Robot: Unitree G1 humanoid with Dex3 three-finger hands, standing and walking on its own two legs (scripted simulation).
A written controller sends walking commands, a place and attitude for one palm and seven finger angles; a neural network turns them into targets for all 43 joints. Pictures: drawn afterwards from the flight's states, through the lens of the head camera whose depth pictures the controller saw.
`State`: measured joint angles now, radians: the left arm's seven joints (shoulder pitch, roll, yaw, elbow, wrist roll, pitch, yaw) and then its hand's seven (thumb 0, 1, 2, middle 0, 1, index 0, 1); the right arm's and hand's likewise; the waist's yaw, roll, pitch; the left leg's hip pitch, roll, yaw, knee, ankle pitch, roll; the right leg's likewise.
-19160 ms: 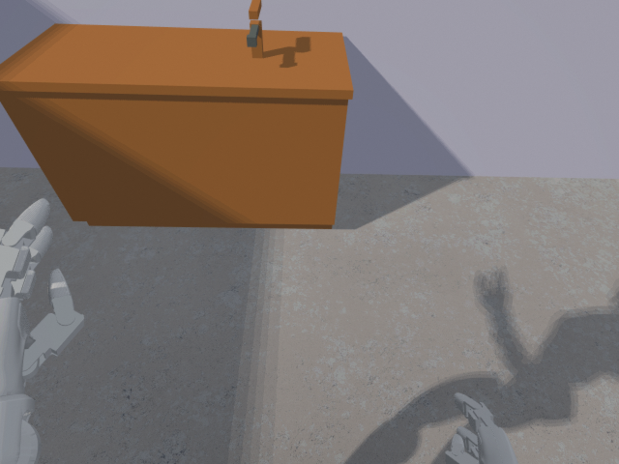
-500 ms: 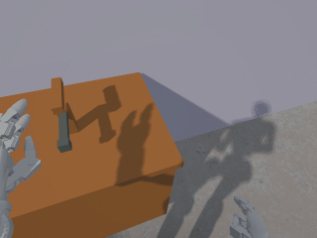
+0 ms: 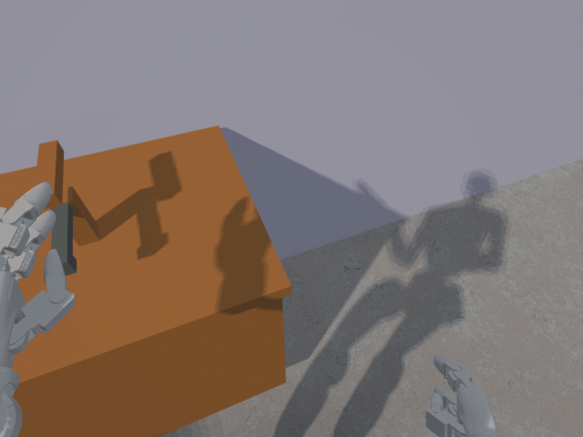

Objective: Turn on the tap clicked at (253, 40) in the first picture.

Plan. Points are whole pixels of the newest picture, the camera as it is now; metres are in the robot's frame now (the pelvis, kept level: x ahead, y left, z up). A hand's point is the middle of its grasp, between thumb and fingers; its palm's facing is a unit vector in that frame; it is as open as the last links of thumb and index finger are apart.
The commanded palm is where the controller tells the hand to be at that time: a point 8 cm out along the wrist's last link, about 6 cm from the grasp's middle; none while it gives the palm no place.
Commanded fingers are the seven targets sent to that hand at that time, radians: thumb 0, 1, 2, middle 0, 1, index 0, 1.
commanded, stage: come to a stop and stand still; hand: left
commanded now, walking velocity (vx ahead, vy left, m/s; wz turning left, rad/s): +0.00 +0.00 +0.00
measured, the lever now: (61, 263) +0.32 +0.36 +0.05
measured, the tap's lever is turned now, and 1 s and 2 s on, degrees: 0 0 0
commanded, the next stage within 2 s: none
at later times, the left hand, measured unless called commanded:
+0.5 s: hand (186, 393) +0.14 +0.10 +0.16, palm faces +0.34 -0.74 -0.58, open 7.4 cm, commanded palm +0.07 +0.16 +0.18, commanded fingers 0.00 0.90 0.90 -0.20 -0.30 -0.20 -0.30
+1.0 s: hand out of the picture -0.01 -0.03 +0.17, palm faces +0.47 -0.68 -0.56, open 7.4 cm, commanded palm -0.08 +0.00 +0.18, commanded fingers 0.00 0.90 0.90 -0.20 -0.30 -0.20 -0.30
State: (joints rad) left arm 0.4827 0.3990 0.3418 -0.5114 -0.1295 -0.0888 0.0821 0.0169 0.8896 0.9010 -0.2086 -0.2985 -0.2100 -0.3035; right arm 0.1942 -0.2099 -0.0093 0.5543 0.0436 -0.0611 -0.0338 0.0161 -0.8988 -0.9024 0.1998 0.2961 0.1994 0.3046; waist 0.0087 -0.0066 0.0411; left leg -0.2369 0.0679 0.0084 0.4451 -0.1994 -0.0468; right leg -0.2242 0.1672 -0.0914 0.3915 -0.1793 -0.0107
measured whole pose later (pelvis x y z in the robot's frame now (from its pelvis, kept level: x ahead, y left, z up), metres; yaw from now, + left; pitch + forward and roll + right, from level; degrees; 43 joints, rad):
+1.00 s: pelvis -0.19 -0.31 -0.02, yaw +10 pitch -1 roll +6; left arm 0.50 0.46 0.44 -0.40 -0.12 -0.18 0.10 0.01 0.89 0.90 -0.21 -0.30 -0.21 -0.30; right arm 0.21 -0.28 -0.09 0.63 0.05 -0.16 -0.01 0.02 -0.90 -0.90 0.20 0.30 0.20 0.30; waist -0.04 0.01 0.05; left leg -0.06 -0.04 0.20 0.41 -0.30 0.08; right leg -0.60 0.07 0.00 1.02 -0.45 0.07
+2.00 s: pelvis -0.39 -0.42 -0.01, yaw +10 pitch -1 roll +4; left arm 0.48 0.41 0.43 -0.49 -0.05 -0.19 0.12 0.01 0.88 0.90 -0.21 -0.30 -0.21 -0.30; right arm 0.23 -0.20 -0.02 0.64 0.03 -0.14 -0.05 0.02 -0.90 -0.90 0.20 0.30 0.20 0.30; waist -0.01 -0.04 0.02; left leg -0.18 -0.04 0.08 0.55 -0.35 0.01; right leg -0.55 0.03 0.01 1.04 -0.44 -0.06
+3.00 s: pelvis -0.38 -0.37 +0.00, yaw +8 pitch -1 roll -1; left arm 0.38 0.34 0.36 -0.44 -0.04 -0.24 0.11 0.02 0.89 0.90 -0.21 -0.30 -0.21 -0.30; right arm 0.23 -0.20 0.02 0.57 -0.01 -0.15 -0.01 0.02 -0.90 -0.90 0.20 0.30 0.20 0.30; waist 0.03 -0.04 0.04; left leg -0.17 -0.01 0.08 0.51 -0.32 0.05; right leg -0.25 0.02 0.04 0.48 -0.21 0.00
